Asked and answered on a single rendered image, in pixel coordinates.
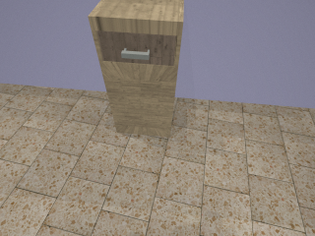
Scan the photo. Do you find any cabinet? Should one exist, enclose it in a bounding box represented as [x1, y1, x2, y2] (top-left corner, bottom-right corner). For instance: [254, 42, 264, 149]
[88, 0, 184, 138]

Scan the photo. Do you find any drawer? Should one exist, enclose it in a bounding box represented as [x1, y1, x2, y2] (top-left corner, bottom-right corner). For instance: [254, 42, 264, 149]
[96, 30, 176, 66]

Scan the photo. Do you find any handle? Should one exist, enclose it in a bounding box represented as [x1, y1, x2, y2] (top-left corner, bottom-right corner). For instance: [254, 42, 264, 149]
[121, 48, 150, 60]

